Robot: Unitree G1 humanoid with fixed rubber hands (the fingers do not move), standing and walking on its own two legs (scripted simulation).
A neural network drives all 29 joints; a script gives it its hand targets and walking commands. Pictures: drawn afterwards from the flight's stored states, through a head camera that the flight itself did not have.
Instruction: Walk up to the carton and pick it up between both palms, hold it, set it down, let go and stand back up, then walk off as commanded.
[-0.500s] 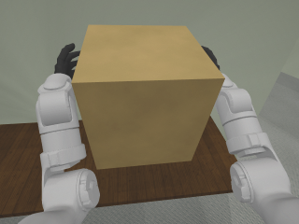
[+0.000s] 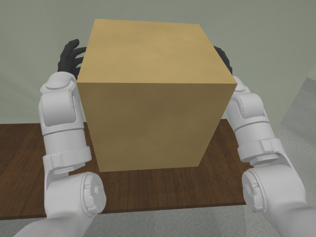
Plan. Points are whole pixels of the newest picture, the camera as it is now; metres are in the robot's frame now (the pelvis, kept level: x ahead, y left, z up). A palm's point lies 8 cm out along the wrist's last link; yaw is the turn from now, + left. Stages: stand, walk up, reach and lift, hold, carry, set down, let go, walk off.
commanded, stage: set down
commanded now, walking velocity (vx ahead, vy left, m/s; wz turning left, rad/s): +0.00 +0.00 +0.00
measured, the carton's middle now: (149, 97) +0.37 +0.01 +0.22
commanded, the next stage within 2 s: none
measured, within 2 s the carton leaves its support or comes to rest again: neither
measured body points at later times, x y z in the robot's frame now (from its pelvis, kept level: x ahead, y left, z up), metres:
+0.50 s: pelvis +0.01 +0.00 +0.00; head -0.03 +0.04 +0.44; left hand +0.40 +0.16 +0.24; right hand +0.38 -0.18 +0.19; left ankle +0.02 +0.12 -0.75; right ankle +0.00 -0.12 -0.75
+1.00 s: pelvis +0.01 +0.01 +0.00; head -0.02 +0.05 +0.45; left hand +0.41 +0.17 +0.20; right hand +0.38 -0.17 +0.17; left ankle +0.02 +0.12 -0.75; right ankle +0.00 -0.12 -0.75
